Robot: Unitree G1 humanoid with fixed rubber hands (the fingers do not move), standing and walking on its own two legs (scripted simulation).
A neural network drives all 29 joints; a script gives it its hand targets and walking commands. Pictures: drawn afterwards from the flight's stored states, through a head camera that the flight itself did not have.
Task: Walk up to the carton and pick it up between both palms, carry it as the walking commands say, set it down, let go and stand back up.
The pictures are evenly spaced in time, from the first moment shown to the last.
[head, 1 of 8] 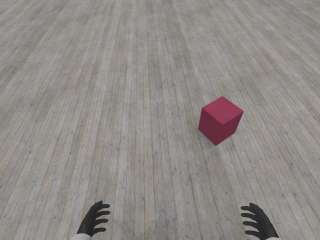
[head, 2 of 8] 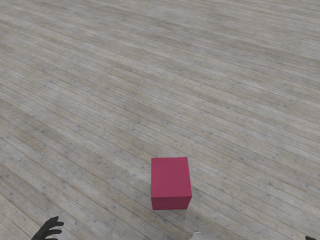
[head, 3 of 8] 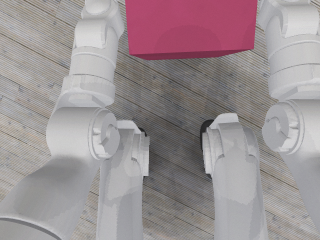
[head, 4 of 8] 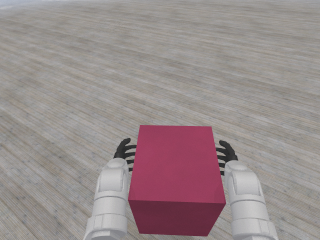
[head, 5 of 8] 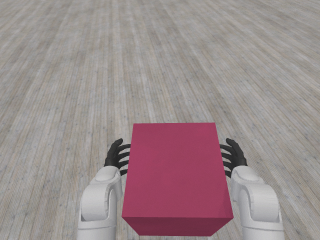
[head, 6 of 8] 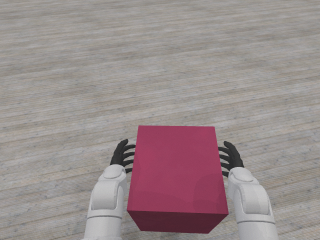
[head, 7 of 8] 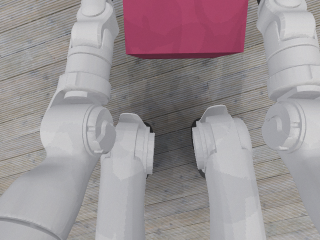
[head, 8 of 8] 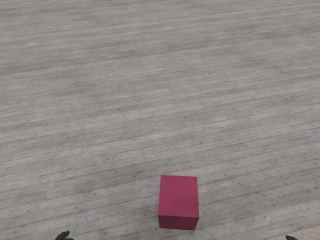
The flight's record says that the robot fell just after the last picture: no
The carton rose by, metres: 0.68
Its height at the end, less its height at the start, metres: +0.00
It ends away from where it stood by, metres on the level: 2.46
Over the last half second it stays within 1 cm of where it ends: yes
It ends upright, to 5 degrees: yes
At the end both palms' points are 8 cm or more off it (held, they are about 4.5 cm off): yes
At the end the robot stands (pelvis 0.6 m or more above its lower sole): yes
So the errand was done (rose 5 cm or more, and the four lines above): yes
